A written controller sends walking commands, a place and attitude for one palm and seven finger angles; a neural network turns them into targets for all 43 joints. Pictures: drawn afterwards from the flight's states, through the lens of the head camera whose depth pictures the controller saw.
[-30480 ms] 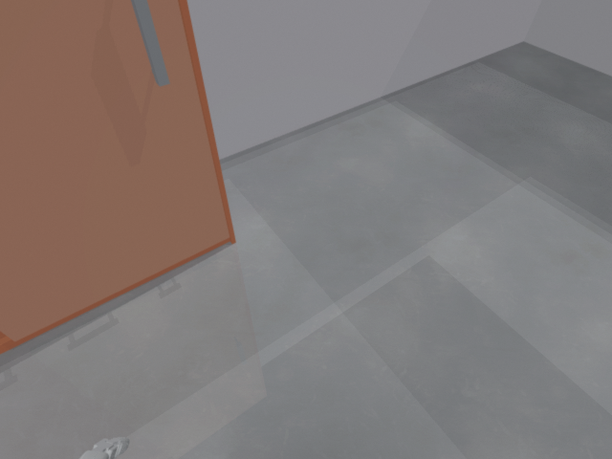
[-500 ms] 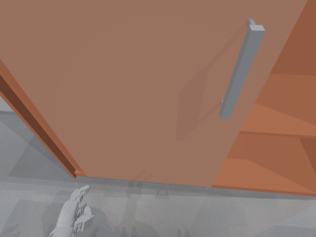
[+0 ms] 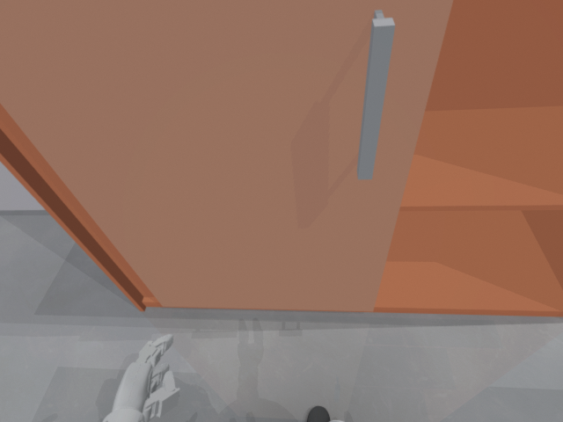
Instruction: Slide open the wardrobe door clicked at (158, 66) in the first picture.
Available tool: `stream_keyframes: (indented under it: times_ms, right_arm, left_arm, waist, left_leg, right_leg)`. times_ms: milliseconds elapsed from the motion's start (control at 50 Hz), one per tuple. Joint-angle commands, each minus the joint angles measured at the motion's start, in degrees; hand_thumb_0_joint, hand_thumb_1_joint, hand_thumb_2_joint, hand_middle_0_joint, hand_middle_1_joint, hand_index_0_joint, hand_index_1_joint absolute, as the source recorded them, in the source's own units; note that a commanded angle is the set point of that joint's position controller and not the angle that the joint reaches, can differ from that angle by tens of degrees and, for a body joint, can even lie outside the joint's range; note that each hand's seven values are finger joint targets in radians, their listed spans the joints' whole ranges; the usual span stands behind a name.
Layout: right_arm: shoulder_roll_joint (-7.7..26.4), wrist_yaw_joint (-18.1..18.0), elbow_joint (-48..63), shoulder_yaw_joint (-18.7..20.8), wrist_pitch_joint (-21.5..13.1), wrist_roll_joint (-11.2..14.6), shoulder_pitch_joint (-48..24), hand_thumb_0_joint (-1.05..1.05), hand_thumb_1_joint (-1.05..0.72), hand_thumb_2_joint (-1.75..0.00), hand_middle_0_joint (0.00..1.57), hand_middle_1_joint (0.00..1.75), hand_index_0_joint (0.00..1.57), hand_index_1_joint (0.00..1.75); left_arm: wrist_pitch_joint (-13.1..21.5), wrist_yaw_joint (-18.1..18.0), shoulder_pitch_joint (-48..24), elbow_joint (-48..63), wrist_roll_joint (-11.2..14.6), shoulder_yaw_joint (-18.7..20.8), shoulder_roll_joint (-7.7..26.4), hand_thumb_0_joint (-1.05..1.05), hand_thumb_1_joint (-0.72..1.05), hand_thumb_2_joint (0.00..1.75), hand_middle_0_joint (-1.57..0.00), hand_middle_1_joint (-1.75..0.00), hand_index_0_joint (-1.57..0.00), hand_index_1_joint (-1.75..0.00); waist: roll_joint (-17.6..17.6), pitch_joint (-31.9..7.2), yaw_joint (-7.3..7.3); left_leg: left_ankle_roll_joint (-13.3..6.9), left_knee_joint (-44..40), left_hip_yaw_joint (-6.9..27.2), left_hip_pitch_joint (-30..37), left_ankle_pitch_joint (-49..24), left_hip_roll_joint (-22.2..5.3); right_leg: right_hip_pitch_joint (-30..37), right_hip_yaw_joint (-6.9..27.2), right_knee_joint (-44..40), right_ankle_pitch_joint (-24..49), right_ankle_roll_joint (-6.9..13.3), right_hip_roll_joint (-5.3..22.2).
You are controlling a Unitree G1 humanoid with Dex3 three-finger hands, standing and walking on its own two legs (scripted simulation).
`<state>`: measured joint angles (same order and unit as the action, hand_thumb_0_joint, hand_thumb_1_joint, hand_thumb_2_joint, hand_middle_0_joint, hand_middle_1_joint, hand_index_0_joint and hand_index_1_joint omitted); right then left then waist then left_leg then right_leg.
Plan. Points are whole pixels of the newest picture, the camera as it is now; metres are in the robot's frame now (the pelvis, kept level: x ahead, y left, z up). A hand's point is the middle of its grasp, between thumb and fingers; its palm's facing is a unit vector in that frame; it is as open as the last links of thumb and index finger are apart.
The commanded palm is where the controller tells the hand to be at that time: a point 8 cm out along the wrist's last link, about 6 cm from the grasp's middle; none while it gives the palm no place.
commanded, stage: step back with the hand held close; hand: right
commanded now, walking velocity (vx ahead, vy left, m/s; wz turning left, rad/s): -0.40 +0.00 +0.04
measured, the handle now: (370, 105) +0.57 -0.14 +0.15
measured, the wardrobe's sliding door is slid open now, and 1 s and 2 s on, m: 0.68 0.68 0.68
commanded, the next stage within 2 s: stop stepping back and stand still in 0.04 s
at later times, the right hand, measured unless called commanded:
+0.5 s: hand out of the picture +0.13 -0.31 +0.19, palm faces +0.17 +0.86 -0.49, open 7.5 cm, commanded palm +0.09 -0.36 +0.18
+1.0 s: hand out of the picture +0.12 -0.37 +0.19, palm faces +0.36 +0.78 -0.52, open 7.4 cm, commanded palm +0.06 -0.41 +0.18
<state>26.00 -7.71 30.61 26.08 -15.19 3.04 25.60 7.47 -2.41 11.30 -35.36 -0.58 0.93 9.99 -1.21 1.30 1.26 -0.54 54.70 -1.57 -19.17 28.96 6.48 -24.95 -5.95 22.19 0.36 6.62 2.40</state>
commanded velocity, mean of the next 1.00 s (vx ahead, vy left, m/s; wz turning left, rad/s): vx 0.08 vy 0.13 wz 0.00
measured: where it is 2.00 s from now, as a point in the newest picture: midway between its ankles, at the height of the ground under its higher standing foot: outside the picture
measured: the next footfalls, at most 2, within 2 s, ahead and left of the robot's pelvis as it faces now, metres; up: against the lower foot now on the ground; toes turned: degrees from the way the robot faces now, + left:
left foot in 0.12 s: -0.09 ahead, +0.15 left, +0.00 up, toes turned +8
right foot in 0.24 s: +0.05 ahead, -0.09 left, +0.00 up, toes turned +7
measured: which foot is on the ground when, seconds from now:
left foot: up 0.00-0.10, down 0.12-0.24, up 0.26-0.56, down 0.58-0.70, up 0.72-0.94, down 0.96-1.00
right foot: down 0.00-0.08, up 0.10-0.22, down 0.24-0.52, up 0.54-0.68, down 0.70-1.00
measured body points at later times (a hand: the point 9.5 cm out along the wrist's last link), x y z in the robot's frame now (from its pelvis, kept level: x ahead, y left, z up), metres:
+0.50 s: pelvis -0.09 -0.08 +0.03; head -0.08 -0.14 +0.48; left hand -0.03 +0.17 -0.05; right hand +0.12 -0.35 +0.22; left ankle -0.15 +0.01 -0.68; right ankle +0.00 -0.10 -0.72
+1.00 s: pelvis -0.10 -0.12 -0.01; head -0.09 -0.13 +0.44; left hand +0.03 +0.09 -0.11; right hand +0.09 -0.41 +0.21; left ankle -0.13 -0.01 -0.74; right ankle -0.08 -0.25 -0.70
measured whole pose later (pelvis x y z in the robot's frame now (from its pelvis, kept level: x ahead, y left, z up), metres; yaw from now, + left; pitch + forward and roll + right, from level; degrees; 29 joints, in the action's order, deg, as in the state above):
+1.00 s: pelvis -0.10 -0.12 -0.01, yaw +5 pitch +1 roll +2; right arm 28.2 -6.9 32.0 27.6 -12.4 2.5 29.4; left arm 5.9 -1.4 14.7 -35.8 -1.1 -1.9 7.8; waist -0.3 0.3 1.8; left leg -3.0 32.1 -2.1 -15.1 18.0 1.4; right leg -28.2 1.0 53.5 -24.9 -0.5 3.6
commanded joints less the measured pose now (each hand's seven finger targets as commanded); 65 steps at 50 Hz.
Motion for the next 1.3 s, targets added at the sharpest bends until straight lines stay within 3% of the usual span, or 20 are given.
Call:
stream_keyframes:
  times_ms: [0, 100, 180, 220, 260, 300, 460, 500, 540, 560, 600, 640, 680, 720, 840, 900, 920, 1040, 1140, 1280]
  right_arm:
    - [7.86, -0.97, 10.98, 3.44, -1.96, 1.47, -1.73, 0.0, -0.9, -0.9, 0.2, 0.3, 0.2, 0.3]
    - [13.05, -1.03, 13.82, 5.54, -4.04, 0.11, -10.05, 0.0, -0.9, -0.9, 0.2, 0.3, 0.2, 0.3]
    - [8.47, 0.81, 3.27, 2.49, 0.61, 0.2, -10.88, 0.0, -0.9, -0.9, 0.2, 0.3, 0.2, 0.3]
    - [8.86, 0.89, 11.45, 3.96, -0.68, 1.26, -8.47, 0.0, -0.9, -0.9, 0.2, 0.3, 0.2, 0.3]
    - [13.35, 0.49, 19.47, 8.28, -2.14, 1.55, -7.73, 0.0, -0.9, -0.9, 0.2, 0.3, 0.2, 0.3]
    - [13.28, 0.14, 26.16, 9.61, -1.82, 1.35, 2.31, 0.0, -0.9, -0.9, 0.2, 0.3, 0.2, 0.3]
    - [10.64, -1.17, 10.7, 7.3, 4.57, 0.16, 8.76, 0.0, -0.9, -0.9, 0.2, 0.3, 0.2, 0.3]
    - [9.87, -0.73, 8.21, 6.08, 5.31, -0.11, 6.65, 0.0, -0.9, -0.9, 0.2, 0.3, 0.2, 0.3]
    - [16.8, -1.27, 15.06, 11.49, 2.8, 0.79, -8.92, 0.0, -0.9, -0.9, 0.2, 0.3, 0.2, 0.3]
    - [16.15, -1.47, 6.39, 11.54, 1.86, 0.71, -7.67, 0.0, -0.9, -0.9, 0.2, 0.3, 0.2, 0.3]
    - [7.07, -0.2, 7.65, 0.26, 3.16, -0.84, -14.74, 0.0, -0.9, -0.9, 0.2, 0.3, 0.2, 0.3]
    - [6.38, -0.98, 10.61, -0.67, 2.86, -0.98, -12.06, 0.0, -0.9, -0.9, 0.2, 0.3, 0.2, 0.3]
    - [8.52, -1.4, 20.89, 2.46, 0.16, -0.31, -12.93, 0.0, -0.9, -0.9, 0.2, 0.3, 0.2, 0.3]
    - [15.36, -0.33, 23.27, 9.66, -1.95, 0.41, -10.58, 0.0, -0.9, -0.9, 0.2, 0.3, 0.2, 0.3]
    - [8.44, 0.15, 14.21, 8.64, -0.23, 0.17, 3.52, 0.0, -0.9, -0.9, 0.2, 0.3, 0.2, 0.3]
    - [5.6, -0.02, 1.63, 5.54, 3.24, -0.03, 5.66, 0.0, -0.9, -0.9, 0.2, 0.3, 0.2, 0.3]
    - [7.75, -0.17, 3.1, 5.29, 3.89, 0.26, 2.25, 0.0, -0.9, -0.9, 0.2, 0.3, 0.2, 0.3]
    - [5.77, -1.75, 7.05, 1.72, 1.43, -0.56, -5.7, 0.0, -0.9, -0.9, 0.2, 0.3, 0.2, 0.3]
    - [8.96, -1.91, 15.69, 4.28, -0.63, -1.25, -4.98, 0.0, -0.9, -0.9, 0.2, 0.3, 0.2, 0.3]
    - [8.75, -2.23, 9.82, 8.23, -1.73, -0.07, 7.79, 0.0, -0.9, -0.9, 0.2, 0.3, 0.2, 0.3]
  left_arm:
    - [3.02, -0.09, -3.54, 7.0, -0.42, 3.04, 8.43, 0.0, 0.9, 0.9, -0.2, -0.3, -0.2, -0.3]
    - [2.78, 0.16, -6.59, 5.89, -1.86, 0.48, 6.32, 0.0, 0.9, 0.9, -0.2, -0.3, -0.2, -0.3]
    - [1.78, -2.62, -5.36, 5.47, 1.25, 1.58, 8.73, 0.0, 0.9, 0.9, -0.2, -0.3, -0.2, -0.3]
    - [3.95, -2.53, -4.89, 8.4, 0.9, 1.96, 10.28, 0.0, 0.9, 0.9, -0.2, -0.3, -0.2, -0.3]
    - [6.15, -1.01, -3.54, 8.18, 0.5, 2.39, 8.34, 0.0, 0.9, 0.9, -0.2, -0.3, -0.2, -0.3]
    - [6.16, 0.78, -4.03, 9.35, -0.05, 2.76, 8.01, 0.0, 0.9, 0.9, -0.2, -0.3, -0.2, -0.3]
    - [0.66, -1.39, -2.49, 7.02, -1.66, 3.41, 8.43, 0.0, 0.9, 0.9, -0.2, -0.3, -0.2, -0.3]
    - [-0.04, -1.33, 0.6, 5.13, 0.61, 3.77, 8.56, 0.0, 0.9, 0.9, -0.2, -0.3, -0.2, -0.3]
    - [0.15, -0.19, -3.24, 7.15, -0.53, 1.9, 8.47, 0.0, 0.9, 0.9, -0.2, -0.3, -0.2, -0.3]
    - [0.0, 0.48, -2.27, 6.95, -1.87, 0.33, 6.46, 0.0, 0.9, 0.9, -0.2, -0.3, -0.2, -0.3]
    - [-0.04, -0.79, -6.57, 7.14, 0.66, 3.81, 10.22, 0.0, 0.9, 0.9, -0.2, -0.3, -0.2, -0.3]
    - [0.15, -2.34, -5.6, 5.4, 0.44, 2.47, 9.21, 0.0, 0.9, 0.9, -0.2, -0.3, -0.2, -0.3]
    - [1.93, -1.73, -5.2, 7.63, -0.26, 2.32, 11.03, 0.0, 0.9, 0.9, -0.2, -0.3, -0.2, -0.3]
    - [3.86, -0.31, -2.66, 6.66, -1.12, 2.82, 8.44, 0.0, 0.9, 0.9, -0.2, -0.3, -0.2, -0.3]
    - [2.64, 1.11, -2.83, 8.54, -1.23, 3.06, 7.71, 0.0, 0.9, 0.9, -0.2, -0.3, -0.2, -0.3]
    - [0.64, 0.29, -1.45, 8.71, 0.01, 2.71, 6.84, 0.0, 0.9, 0.9, -0.2, -0.3, -0.2, -0.3]
    - [0.22, -0.04, -2.53, 9.36, 0.72, 2.63, 6.98, 0.0, 0.9, 0.9, -0.2, -0.3, -0.2, -0.3]
    - [2.46, -2.29, -3.73, 4.98, 0.34, 0.83, 6.82, 0.0, 0.9, 0.9, -0.2, -0.3, -0.2, -0.3]
    - [4.12, -1.29, -3.12, 7.02, 0.3, 1.79, 7.91, 0.0, 0.9, 0.9, -0.2, -0.3, -0.2, -0.3]
    - [2.25, 0.14, -1.77, 9.1, 1.31, 2.47, 8.34, 0.0, 0.9, 0.9, -0.2, -0.3, -0.2, -0.3]
  waist:
    - [-13.39, -11.67, 0.41]
    - [9.47, -6.3, 0.63]
    - [5.58, 1.58, -3.26]
    - [-25.64, -3.22, -1.78]
    - [-15.89, -8.61, -2.1]
    - [-14.58, -11.49, -0.56]
    - [-9.13, -9.01, 1.07]
    - [16.05, -9.5, 0.04]
    - [12.61, -1.3, -3.02]
    - [12.02, 0.34, -4.02]
    - [16.3, 2.96, -3.01]
    - [-4.54, 3.45, -4.17]
    - [-35.86, 2.01, -2.41]
    - [-16.46, 1.57, -2.25]
    - [-18.66, -5.04, -0.4]
    - [6.29, -4.19, 0.27]
    - [19.22, -2.59, -0.41]
    - [3.87, -4.48, -2.9]
    - [-14.04, -6.2, -1.83]
    - [-0.16, -12.9, -2.11]
  left_leg:
    - [-2.49, -21.46, -4.31, 9.82, 3.2, -0.08]
    - [-14.74, -42.53, 16.12, -8.07, -33.64, -29.82]
    - [-4.02, -25.59, 2.59, -5.86, -24.63, -16.51]
    - [1.03, -5.93, 0.0, -8.9, 2.82, -2.93]
    - [0.77, 3.71, 5.99, -7.97, 2.89, -2.45]
    - [-0.14, 1.03, 5.03, -4.46, -3.23, -2.73]
    - [-4.68, -27.02, -8.42, 24.63, 1.4, 1.99]
    - [-12.67, -36.51, 6.24, 8.22, -10.16, -16.97]
    - [-15.97, -39.74, 20.06, -4.92, -2.52, -30.59]
    - [-2.55, -40.06, 16.41, -4.95, 3.25, -28.95]
    - [-10.68, -37.66, 12.98, -7.98, 12.34, -22.12]
    - [-8.8, -23.61, 3.65, -12.01, 8.5, -17.31]
    - [-0.99, 6.68, -5.44, -20.52, 12.13, -1.81]
    - [-0.02, 18.58, 5.02, -13.53, 2.12, -3.14]
    - [-1.01, -12.3, -3.14, 14.23, -3.64, -4.31]
    - [-4.97, -34.39, 6.61, 17.54, 1.02, -8.66]
    - [-10.67, -44.03, 27.98, 11.73, 3.04, -21.53]
    - [-5.29, -27.5, 7.61, 3.46, -19.62, -15.34]
    - [1.47, -17.34, -0.74, -0.9, -12.35, -5.84]
    - [-1.76, -26.05, 5.2, 20.42, -54.02, -12.39]
  right_leg:
    - [9.24, 11.28, -20.22, -28.42, -11.41, 11.6]
    - [4.65, 7.7, 47.76, -30.7, -10.5, -3.33]
    - [9.62, 7.03, 13.18, -17.84, -7.33, -1.02]
    - [13.99, 31.53, -10.98, -10.11, -3.88, 12.41]
    - [14.13, 39.93, -18.18, -35.77, -5.63, 14.52]
    - [14.52, 32.25, -20.21, -39.49, -13.48, 11.79]
    - [0.66, 7.28, -11.2, -28.59, -15.09, 3.26]
    - [4.48, 1.61, 40.15, -26.09, -10.27, -4.92]
    - [-10.15, 15.03, 64.74, -29.63, -6.67, 2.31]
    - [-10.94, 12.12, 57.68, -25.82, -7.12, 4.86]
    - [-1.75, 8.19, 39.31, -24.9, -5.64, 5.21]
    - [13.07, 2.73, 18.05, -24.66, -5.36, 0.99]
    - [16.63, 34.41, -8.35, -34.66, -1.31, 13.99]
    - [3.55, 47.04, -17.12, -45.55, 2.46, 18.53]
    - [-7.36, 13.98, -7.89, -37.4, -2.54, 11.78]
    - [-10.51, 4.0, 20.35, -34.28, -5.85, 1.33]
    - [-13.86, 4.85, 38.21, -28.61, -6.83, -2.87]
    - [12.58, 2.05, 7.6, -14.87, -5.53, -1.74]
    - [23.17, 19.16, 1.8, 23.53, -0.92, 9.74]
    - [11.87, 4.1, 11.53, 13.14, -6.04, 1.53]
